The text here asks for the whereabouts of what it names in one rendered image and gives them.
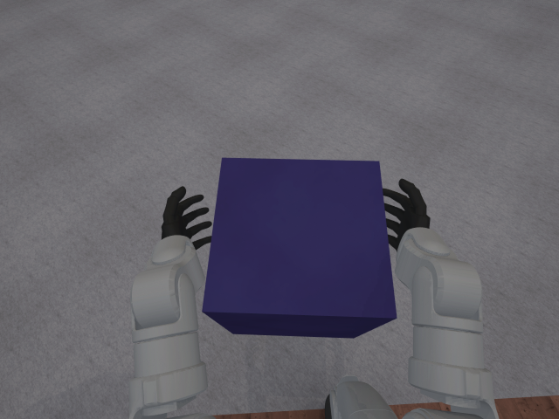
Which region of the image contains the right robot forearm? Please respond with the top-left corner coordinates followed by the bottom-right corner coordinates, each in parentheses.
top-left (395, 227), bottom-right (499, 419)

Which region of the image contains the right robot thigh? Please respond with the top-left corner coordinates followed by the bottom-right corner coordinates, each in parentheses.
top-left (330, 381), bottom-right (397, 419)

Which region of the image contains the robot right shin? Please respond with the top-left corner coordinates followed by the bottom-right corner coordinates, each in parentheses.
top-left (336, 375), bottom-right (358, 387)

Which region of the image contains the carton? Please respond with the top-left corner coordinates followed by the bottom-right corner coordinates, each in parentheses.
top-left (202, 158), bottom-right (397, 339)

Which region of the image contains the left robot forearm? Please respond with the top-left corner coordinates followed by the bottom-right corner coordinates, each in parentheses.
top-left (128, 235), bottom-right (208, 419)

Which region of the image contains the robot right hand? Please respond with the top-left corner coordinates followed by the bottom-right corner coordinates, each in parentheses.
top-left (383, 179), bottom-right (430, 250)

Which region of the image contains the robot left hand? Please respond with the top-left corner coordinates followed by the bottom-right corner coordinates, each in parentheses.
top-left (162, 186), bottom-right (212, 250)

